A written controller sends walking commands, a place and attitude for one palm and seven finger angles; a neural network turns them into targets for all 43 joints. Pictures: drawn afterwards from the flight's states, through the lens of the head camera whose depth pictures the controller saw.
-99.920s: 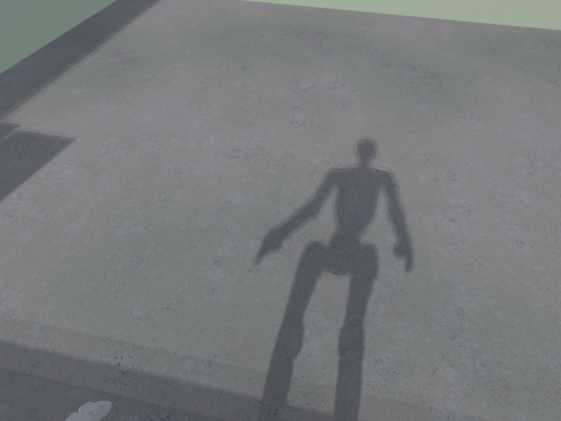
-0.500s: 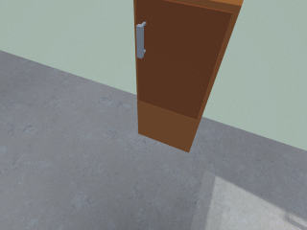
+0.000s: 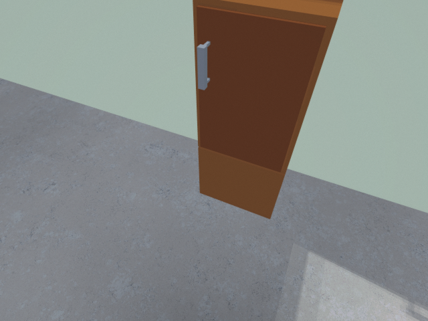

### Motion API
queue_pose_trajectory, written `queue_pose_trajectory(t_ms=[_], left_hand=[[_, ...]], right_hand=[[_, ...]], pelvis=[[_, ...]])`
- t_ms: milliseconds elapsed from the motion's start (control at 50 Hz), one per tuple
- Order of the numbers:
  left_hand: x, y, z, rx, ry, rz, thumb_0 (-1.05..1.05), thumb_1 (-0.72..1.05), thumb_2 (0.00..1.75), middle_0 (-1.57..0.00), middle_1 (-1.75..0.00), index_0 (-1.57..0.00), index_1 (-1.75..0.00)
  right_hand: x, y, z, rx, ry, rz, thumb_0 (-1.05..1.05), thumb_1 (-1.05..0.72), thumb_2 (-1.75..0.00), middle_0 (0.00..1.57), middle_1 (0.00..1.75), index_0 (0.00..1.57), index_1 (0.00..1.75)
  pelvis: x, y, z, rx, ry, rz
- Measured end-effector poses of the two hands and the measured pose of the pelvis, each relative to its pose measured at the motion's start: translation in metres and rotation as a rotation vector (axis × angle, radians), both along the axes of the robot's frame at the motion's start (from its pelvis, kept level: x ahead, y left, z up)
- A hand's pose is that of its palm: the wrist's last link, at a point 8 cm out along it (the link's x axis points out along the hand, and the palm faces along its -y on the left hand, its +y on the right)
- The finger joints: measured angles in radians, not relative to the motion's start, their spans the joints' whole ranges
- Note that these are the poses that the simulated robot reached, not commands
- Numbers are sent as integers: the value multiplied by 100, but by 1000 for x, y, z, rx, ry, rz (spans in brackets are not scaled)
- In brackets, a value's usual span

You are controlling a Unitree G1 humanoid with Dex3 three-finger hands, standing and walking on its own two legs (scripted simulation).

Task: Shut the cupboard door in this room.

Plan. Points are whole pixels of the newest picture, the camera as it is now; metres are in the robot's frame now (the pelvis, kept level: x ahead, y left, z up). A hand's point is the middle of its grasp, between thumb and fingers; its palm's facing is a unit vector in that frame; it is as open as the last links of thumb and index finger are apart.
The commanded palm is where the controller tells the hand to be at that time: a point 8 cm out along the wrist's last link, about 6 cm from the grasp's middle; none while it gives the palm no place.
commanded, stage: let the arm hang, fingers relaxed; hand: left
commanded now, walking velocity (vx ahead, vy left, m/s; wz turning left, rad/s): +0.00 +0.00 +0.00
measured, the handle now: (205, 65) +0.88 +0.08 +0.06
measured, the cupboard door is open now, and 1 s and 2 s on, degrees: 0 0 0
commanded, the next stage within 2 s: look to check the result in 0.30 s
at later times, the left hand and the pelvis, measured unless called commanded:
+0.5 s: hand out of the picture -0.04 +0.16 -0.18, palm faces +0.04 -0.98 -0.17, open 7.3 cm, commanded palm none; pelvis +0.00 +0.00 +0.00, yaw +0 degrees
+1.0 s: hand out of the picture -0.01 +0.15 -0.18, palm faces +0.03 -0.99 -0.16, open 7.3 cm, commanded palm none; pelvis +0.01 -0.01 +0.00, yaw -1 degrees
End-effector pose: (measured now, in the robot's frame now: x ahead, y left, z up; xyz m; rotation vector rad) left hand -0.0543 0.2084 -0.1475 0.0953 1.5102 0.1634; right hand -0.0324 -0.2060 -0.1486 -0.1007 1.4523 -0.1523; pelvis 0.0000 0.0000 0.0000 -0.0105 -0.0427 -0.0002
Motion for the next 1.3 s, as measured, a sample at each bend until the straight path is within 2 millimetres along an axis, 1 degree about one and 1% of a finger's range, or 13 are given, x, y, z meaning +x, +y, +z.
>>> queue_pose_trajectory(t_ms=[100, 200, 300, 480, 600, 740, 920, 1020, 1120, 1300], left_hand=[[11, -7, -3, -21, -44, -3, 0, 91, 89, -20, -30, -20, -30], [17, -10, -4, -28, -67, -6, 0, 91, 89, -20, -30, -20, -30], [16, -6, -3, -20, -62, -9, 0, 91, 89, -20, -30, -20, -30], [8, 4, 0, 7, -27, -13, 0, 91, 89, -20, -30, -20, -30], [9, 7, 2, 19, -16, -18, 0, 91, 89, -20, -30, -20, -30], [19, 6, 2, 20, -27, -26, 0, 91, 89, -20, -30, -20, -30], [38, -1, 1, 8, -62, -32, 0, 91, 89, -20, -30, -20, -30], [45, -5, 0, 0, -71, -33, 0, 91, 89, -20, -30, -20, -30], [48, -7, 0, -4, -67, -33, 0, 91, 89, -20, -30, -20, -30], [48, -6, 1, 1, -49, -26, 0, 91, 89, -20, -30, -20, -30]], right_hand=[[6, 5, 0, 5, -31, -3, 0, -91, -90, 20, 30, 20, 30], [9, 4, 0, -1, -46, -6, 0, -91, -90, 20, 30, 20, 30], [7, 0, 1, -10, -44, -11, 0, -91, -90, 20, 30, 20, 30], [0, -8, 3, -24, -16, -14, 0, -91, -90, 20, 30, 20, 30], [1, -11, 3, -25, -5, -13, 0, -91, -90, 20, 30, 20, 30], [8, -13, 3, -23, -12, -11, 0, -91, -90, 20, 30, 20, 30], [23, -13, 3, -19, -35, -4, 0, -91, -90, 20, 30, 20, 30], [29, -13, 4, -19, -42, -1, 0, -91, -90, 20, 30, 20, 30], [32, -14, 4, -20, -38, -1, 0, -91, -90, 20, 30, 20, 30], [35, -15, 5, -24, -25, 0, 0, -91, -90, 20, 30, 20, 30]], pelvis=[[-2, 2, 0, 1, 5, -1], [-3, 2, -1, 2, 8, -2], [-3, 2, -1, 2, 10, -4], [-2, 0, 0, 2, 13, -7], [-1, -1, 0, 3, 14, -9], [3, -3, 1, 4, 15, -11], [8, -5, 1, 5, 12, -11], [11, -6, 1, 5, 12, -11], [15, -7, 2, 6, 14, -12], [21, -8, 2, 6, 13, -12]])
